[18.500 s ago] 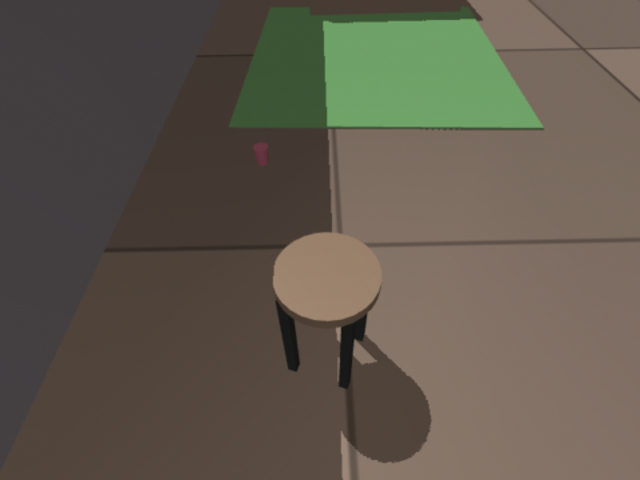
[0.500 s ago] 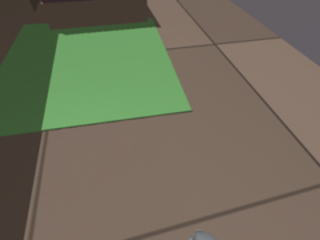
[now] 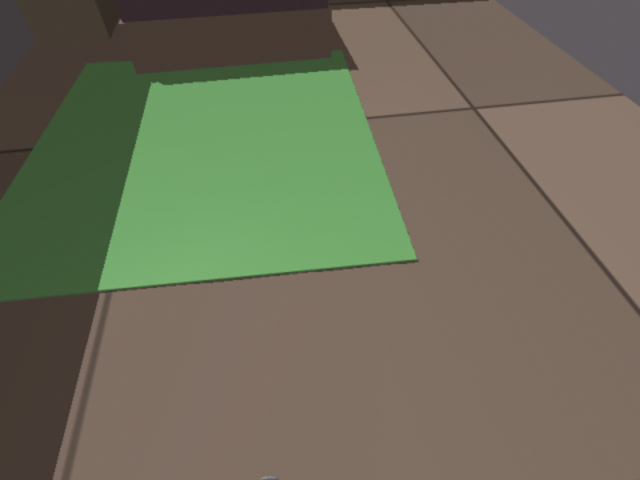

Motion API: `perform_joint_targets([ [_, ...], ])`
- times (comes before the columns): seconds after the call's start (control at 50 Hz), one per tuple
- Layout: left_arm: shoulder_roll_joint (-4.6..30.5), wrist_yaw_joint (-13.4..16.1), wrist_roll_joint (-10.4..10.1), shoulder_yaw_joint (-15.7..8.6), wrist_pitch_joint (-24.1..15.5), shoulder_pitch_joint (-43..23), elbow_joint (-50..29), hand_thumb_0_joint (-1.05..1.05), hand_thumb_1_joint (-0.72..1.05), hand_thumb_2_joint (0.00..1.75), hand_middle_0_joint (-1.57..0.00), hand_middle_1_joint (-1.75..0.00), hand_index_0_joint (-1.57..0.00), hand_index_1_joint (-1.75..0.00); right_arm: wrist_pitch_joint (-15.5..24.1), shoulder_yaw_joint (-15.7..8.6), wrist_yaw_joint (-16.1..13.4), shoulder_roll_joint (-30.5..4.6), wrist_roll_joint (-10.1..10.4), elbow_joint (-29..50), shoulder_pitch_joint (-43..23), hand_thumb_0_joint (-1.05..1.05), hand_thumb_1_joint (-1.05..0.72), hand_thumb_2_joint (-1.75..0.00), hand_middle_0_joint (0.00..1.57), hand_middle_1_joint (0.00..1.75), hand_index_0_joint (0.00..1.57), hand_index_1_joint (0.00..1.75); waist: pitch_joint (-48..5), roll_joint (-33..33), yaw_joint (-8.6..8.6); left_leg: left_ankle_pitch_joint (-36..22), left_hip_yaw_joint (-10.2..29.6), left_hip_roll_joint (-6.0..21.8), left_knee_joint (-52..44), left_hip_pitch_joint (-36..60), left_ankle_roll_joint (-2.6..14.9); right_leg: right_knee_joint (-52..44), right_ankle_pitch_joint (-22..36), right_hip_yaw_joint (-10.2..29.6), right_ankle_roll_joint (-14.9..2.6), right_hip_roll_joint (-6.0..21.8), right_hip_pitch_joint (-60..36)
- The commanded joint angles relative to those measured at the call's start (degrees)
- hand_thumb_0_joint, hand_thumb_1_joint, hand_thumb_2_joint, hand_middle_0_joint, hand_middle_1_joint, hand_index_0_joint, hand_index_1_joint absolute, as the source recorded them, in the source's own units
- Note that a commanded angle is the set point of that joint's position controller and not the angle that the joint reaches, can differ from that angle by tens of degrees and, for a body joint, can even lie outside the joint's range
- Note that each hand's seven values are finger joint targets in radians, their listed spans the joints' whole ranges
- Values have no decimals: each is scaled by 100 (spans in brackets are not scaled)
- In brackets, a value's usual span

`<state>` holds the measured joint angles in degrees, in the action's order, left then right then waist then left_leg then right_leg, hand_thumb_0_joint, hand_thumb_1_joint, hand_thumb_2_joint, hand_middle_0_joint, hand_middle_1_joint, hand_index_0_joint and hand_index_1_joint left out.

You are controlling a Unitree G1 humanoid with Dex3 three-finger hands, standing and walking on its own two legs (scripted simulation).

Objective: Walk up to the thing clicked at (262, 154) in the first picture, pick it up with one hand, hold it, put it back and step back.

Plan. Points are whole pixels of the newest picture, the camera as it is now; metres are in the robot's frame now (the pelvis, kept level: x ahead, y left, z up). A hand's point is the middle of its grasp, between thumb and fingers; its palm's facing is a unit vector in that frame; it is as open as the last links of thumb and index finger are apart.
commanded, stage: walk up
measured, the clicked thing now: out of the picture +0.49 +1.17 -0.71
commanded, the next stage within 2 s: stand in 1.46 s
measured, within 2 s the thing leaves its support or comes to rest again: neither
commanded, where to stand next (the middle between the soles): +0.23 +0.00 m, yaw -1 degrees
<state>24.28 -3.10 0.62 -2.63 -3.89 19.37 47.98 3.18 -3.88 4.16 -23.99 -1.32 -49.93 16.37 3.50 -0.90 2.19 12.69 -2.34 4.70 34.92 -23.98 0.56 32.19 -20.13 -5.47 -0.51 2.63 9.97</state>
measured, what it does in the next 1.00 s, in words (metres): walks ahead: left foot, then right foot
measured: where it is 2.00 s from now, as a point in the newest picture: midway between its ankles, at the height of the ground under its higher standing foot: outside the picture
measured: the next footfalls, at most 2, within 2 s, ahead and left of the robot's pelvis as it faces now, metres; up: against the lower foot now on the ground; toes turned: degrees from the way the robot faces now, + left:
left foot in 0.02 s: +0.15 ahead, +0.13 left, +0.00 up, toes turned +5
right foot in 0.42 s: +0.25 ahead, -0.14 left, +0.00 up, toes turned -4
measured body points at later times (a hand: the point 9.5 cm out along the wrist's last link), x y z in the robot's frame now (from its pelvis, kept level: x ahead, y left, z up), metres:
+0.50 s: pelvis +0.13 -0.02 -0.01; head +0.16 -0.04 +0.44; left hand +0.23 +0.30 -0.11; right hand +0.18 -0.33 -0.14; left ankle +0.12 +0.12 -0.71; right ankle +0.21 -0.13 -0.73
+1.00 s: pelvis +0.17 +0.00 +0.01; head +0.19 +0.01 +0.46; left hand +0.25 +0.31 -0.12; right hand +0.26 -0.30 -0.11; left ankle +0.17 +0.13 -0.73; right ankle +0.21 -0.13 -0.73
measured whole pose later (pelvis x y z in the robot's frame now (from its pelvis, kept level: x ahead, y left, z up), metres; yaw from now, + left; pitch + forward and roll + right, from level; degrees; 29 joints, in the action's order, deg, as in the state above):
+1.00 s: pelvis +0.17 +0.00 +0.01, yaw +0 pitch -2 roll +0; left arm 21.2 -0.5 -0.7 -0.1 -1.0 5.7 63.9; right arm 0.8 0.3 0.7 -20.4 -0.2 -63.2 7.0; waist 3.6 1.2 1.1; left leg 14.5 -0.5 1.3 27.0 -10.4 -0.7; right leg 25.8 -10.3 -3.9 1.0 3.0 13.2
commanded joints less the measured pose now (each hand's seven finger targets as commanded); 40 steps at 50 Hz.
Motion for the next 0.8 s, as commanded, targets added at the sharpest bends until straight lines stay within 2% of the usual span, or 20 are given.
perform_joint_targets([
  [0.0, 1129, 75, 66, -270, -87, -350, -536, 0, 90, 90, -20, -30, -20, -30, 236, -488, -159, -1387, -10, 53, 1112, 0, -90, -90, 20, 30, 20, 30, -422, -438, -798, 940, 168, -145, -547, 2517, 245, 761, -309, 540, -708, 697, 2018],
  [0.02, 659, 64, -45, -155, -76, -130, -583, 0, 90, 90, -20, -30, -20, -30, 294, -613, -220, -1944, -58, 139, 1339, 0, -90, -90, 20, 30, 20, 30, -427, -1971, -825, 2312, 2967, 1364, -1888, 2932, 747, 2718, -692, -84, -236, -220, 3169],
  [0.04, 1205, 174, -27, -314, -20, -119, -414, 0, 90, 90, -20, -30, -20, -30, 297, -625, -218, -2108, 75, 277, 1250, 0, -90, -90, 20, 30, 20, 30, -391, -1318, -815, 2294, 4217, 2038, -2258, 2673, 1343, 3326, -1207, 641, -272, -270, 3252],
  [0.06, 1401, 217, -20, -301, -27, -211, -351, 0, 90, 90, -20, -30, -20, -30, 270, -592, -240, -1934, 129, 331, 968, 0, -90, -90, 20, 30, 20, 30, -190, -687, -634, 1494, 3735, 1988, -2024, 2370, 1482, 3577, -989, 964, -266, -31, 3230],
  [0.1, 1263, 212, -90, -303, -29, 21, -119, 0, 90, 90, -20, -30, -20, -30, 277, -399, -292, -1513, 117, 468, 561, 0, -90, -90, 20, 30, 20, 30, -96, -468, -362, -55, 2275, 1450, -1737, 2052, 1265, 3321, -400, 1106, -239, 199, 2836],
  [0.14, 1161, 151, -80, -302, 2, 194, 23, 0, 90, 90, -20, -30, -20, -30, 291, -361, -307, -1471, 122, 447, 458, 0, -90, -90, 20, 30, 20, 30, -108, -842, -265, -907, 1412, 1198, -1659, 1567, 1144, 2718, -185, 864, -139, 304, 2262],
  [0.22, 1035, 33, 1, -303, 55, -125, -101, 0, 90, 90, -20, -30, -20, -30, 255, -353, -296, -1522, 68, 593, 372, 0, -90, -90, 20, 30, 20, 30, 51, -925, -353, -437, 966, 1111, -1818, 1252, 1335, 1693, 60, 499, 24, 330, 1937],
  [0.32, 799, 167, 1, -276, 30, -129, 41, 0, 90, 90, -20, -30, -20, -30, 91, -193, -342, -1336, 112, 586, 9, 0, -90, -90, 20, 30, 20, 30, -199, -771, -154, -2037, 392, 889, -795, 739, 1071, 637, 885, 112, -26, -61, 750],
  [0.36, 926, 250, 21, -320, -47, 94, 198, 0, 90, 90, -20, -30, -20, -30, 5, -79, -361, -1083, 179, 577, -77, 0, -90, -90, 20, 30, 20, 30, -516, -305, 36, -1238, 207, 550, 83, 404, 675, -188, 1454, 202, -158, -194, -271],
  [0.38, 1222, 296, 55, -390, -95, 155, 193, 0, 90, 90, -20, -30, -20, -30, -13, 28, -374, -767, 215, 553, 92, 0, -90, -90, 20, 30, 20, 30, -744, 601, 97, -344, -99, 166, 977, 137, 397, -588, 1689, 1041, -342, 429, -605],
  [0.4, 1547, 335, 55, -435, -130, 32, 75, 0, 90, 90, -20, -30, -20, -30, -71, 151, -380, -459, 194, 558, 291, 0, -90, -90, 20, 30, 20, 30, -755, 1361, -33, 1605, -129, -341, 1750, -441, 100, -1171, 1699, 2963, -827, 1736, -648],
  [0.42, 1691, 336, -1, -414, -95, -157, 53, 0, 90, 90, -20, -30, -20, -30, -161, -4, -463, -952, 181, 420, 173, 0, -90, -90, 20, 30, 20, 30, -662, 912, 16, 2360, 298, -307, 2073, -320, 109, -1243, 1403, 3371, -1519, 2083, -251],
  [0.44, 1639, 352, -27, -394, -63, -336, 42, 0, 90, 90, -20, -30, -20, -30, -182, -34, -493, -1082, 168, 302, 144, 0, -90, -90, 20, 30, 20, 30, -493, 822, -18, 2417, 416, -198, 2158, -395, 115, -1143, 1367, 3197, -1611, 2000, -117],
  [0.5, 1399, 399, 8, -292, -10, -757, 78, 0, 90, 90, -20, -30, -20, -30, -195, -31, -483, -1056, 187, -66, 269, 0, -90, -90, 20, 30, 20, 30, -444, 1151, -188, 1764, 468, -66, 1596, -128, 80, -935, 1414, 2152, -1140, 1417, 262],
  [0.58, 1316, 387, 29, -243, 64, -1103, 133, 0, 90, 90, -20, -30, -20, -30, -215, -28, -437, -941, 133, -365, 154, 0, -90, -90, 20, 30, 20, 30, -620, 1187, -230, 1173, 161, -261, 659, 687, 50, -745, 1281, 1613, -1003, 1199, 783],
  [0.62, 1247, 373, -33, -205, 132, -1389, 170, 0, 90, 90, -20, -30, -20, -30, -177, -32, -442, -873, 102, -514, 230, 0, -90, -90, 20, 30, 20, 30, -667, 1058, -389, 354, 20, -359, -206, 1230, 74, -451, 924, 1402, -830, 1109, 1084],
  [0.64, 1075, 359, -70, -146, 168, -1336, 204, 0, 90, 90, -20, -30, -20, -30, -153, -56, -451, -981, 54, -540, 81, 0, -90, -90, 20, 30, 20, 30, -582, 759, -339, 123, 209, -269, -496, 1460, 108, -366, 720, 1369, -648, 1048, 1402],
  [0.68, 906, 351, -121, -91, 205, -1354, 398, 0, 90, 90, -20, -30, -20, -30, -124, -58, -410, -1284, 80, -371, -782, 0, -90, -90, 20, 30, 20, 30, -238, -103, -45, 965, 1485, 561, -1099, 467, 435, -344, -581, 825, -159, 317, 1081],
  [0.72, 957, 334, -50, -95, 184, -1448, 608, 0, 90, 90, -20, -30, -20, -30, -137, 57, -364, -1090, 86, -495, -925, 0, -90, -90, 20, 30, 20, 30, -162, 40, -41, 1249, 1151, 362, -1175, 77, 363, -519, -493, 948, -181, 368, 478],
  [0.78, 982, 308, -69, -58, 143, -1508, 842, 0, 90, 90, -20, -30, -20, -30, -112, 131, -357, -1030, 88, -733, -927, 0, -90, -90, 20, 30, 20, 30, -171, -293, -103, 804, 1000, 222, -1312, 422, 227, -786, -36, 1006, -226, 481, 393],
])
